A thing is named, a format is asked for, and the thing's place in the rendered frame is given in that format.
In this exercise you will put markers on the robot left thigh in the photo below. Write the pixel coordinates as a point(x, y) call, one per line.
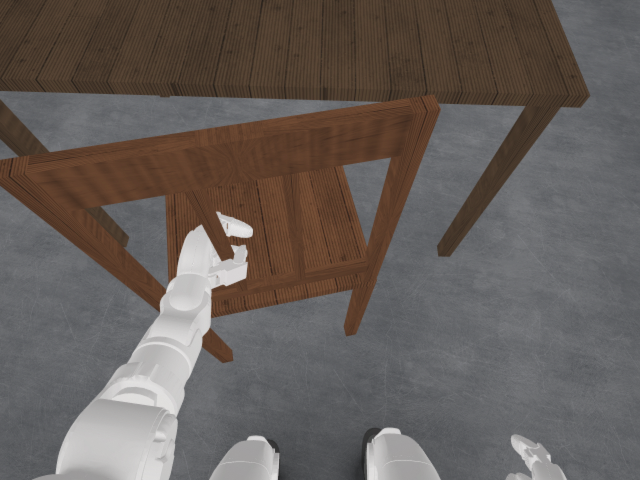
point(248, 460)

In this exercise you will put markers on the left robot hand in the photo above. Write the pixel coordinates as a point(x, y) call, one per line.
point(198, 255)

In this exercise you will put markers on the left robot forearm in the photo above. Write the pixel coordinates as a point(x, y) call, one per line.
point(163, 361)

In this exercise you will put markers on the left robot shin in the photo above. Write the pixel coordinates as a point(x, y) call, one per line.
point(261, 438)

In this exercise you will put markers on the right robot hand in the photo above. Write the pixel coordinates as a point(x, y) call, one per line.
point(537, 459)

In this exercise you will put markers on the chair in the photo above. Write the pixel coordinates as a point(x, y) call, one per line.
point(284, 177)

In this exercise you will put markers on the table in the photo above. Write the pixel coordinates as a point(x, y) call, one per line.
point(476, 52)

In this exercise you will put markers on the robot left upper arm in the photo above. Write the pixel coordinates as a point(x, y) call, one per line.
point(117, 440)

